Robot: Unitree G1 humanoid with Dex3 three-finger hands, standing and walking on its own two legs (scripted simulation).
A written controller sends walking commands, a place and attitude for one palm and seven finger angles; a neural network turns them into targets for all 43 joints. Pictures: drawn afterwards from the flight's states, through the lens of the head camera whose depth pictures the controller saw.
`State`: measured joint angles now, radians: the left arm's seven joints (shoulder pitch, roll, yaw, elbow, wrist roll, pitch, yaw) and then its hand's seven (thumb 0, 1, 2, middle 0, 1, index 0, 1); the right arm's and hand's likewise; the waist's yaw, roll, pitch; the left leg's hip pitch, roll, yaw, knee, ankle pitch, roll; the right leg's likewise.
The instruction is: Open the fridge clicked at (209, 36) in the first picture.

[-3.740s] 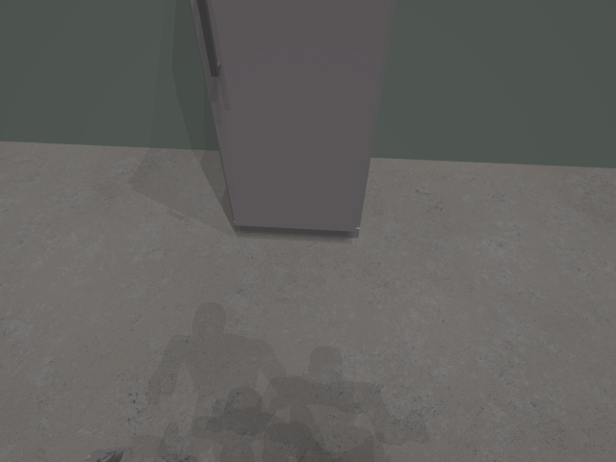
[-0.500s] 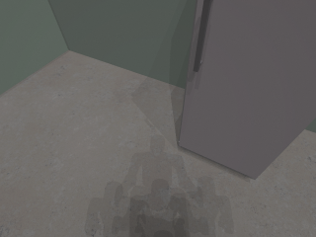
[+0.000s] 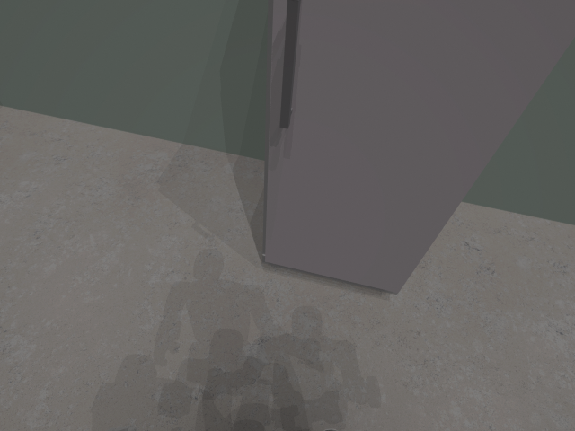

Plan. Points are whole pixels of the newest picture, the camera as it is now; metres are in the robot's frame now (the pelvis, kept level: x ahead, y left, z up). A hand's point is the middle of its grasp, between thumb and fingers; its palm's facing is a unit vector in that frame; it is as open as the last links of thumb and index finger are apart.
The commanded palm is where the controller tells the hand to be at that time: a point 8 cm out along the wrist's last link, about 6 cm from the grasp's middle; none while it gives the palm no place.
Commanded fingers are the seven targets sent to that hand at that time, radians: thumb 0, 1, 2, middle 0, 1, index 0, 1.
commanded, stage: turn to face it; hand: left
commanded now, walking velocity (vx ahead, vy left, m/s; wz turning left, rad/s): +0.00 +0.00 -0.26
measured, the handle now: (291, 65) +0.73 +0.05 +0.13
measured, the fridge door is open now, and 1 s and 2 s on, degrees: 0 0 0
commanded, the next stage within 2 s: take the last steps up to it in 0.10 s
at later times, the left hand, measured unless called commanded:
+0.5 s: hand out of the picture +0.06 +0.15 -0.16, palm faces -0.08 -0.97 -0.22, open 7.3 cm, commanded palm none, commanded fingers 0.00 0.90 0.90 -0.20 -0.30 -0.20 -0.30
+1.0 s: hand (195, 362) +0.25 +0.17 -0.16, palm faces -0.12 -0.97 -0.21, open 7.3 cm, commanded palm none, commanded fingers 0.00 0.90 0.90 -0.20 -0.30 -0.20 -0.30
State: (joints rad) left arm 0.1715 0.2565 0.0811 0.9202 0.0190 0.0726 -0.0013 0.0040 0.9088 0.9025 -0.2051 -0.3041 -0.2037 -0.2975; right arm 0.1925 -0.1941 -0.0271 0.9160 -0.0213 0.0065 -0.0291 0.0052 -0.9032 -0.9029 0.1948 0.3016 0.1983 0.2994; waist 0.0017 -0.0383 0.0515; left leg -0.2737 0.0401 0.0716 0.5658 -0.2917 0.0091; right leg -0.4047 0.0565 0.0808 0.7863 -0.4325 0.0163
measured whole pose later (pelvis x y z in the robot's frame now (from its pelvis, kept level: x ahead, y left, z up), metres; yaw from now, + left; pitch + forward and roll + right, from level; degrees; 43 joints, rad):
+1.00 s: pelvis +0.17 -0.01 +0.01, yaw -10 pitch -1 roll +2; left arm 0.22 0.17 0.06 1.04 0.03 -0.01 0.00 0.01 0.93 0.90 -0.20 -0.30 -0.20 -0.30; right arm 0.33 -0.13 -0.03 1.09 -0.03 -0.05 -0.02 0.00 -0.92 -0.90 0.20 0.30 0.20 0.30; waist -0.01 -0.02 0.03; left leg -0.12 0.02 0.17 0.38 -0.25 0.02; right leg -0.47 -0.09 -0.08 0.82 -0.30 0.00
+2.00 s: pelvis +0.18 +0.02 +0.01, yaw -9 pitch -1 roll +1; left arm 0.30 0.13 0.00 1.15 0.02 0.01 0.03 0.00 0.91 0.90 -0.20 -0.30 -0.20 -0.30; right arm 0.23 -0.17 -0.02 1.11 -0.01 0.00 -0.03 0.00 -0.93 -0.90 0.20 0.30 0.20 0.30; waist 0.00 0.02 0.03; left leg -0.20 -0.01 0.09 0.40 -0.17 0.03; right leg -0.15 -0.03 -0.02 0.44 -0.27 0.01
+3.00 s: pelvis +0.18 +0.02 +0.01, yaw -9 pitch -1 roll +0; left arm 0.29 0.17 -0.01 1.07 0.02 -0.02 0.03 0.00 0.91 0.90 -0.20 -0.30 -0.20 -0.30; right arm 0.25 -0.18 0.00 1.08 -0.02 -0.03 -0.02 0.01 -0.91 -0.90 0.19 0.30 0.20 0.30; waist 0.00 0.00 0.01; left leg -0.24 0.00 0.09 0.47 -0.22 0.03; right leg -0.18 -0.03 -0.02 0.50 -0.30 0.01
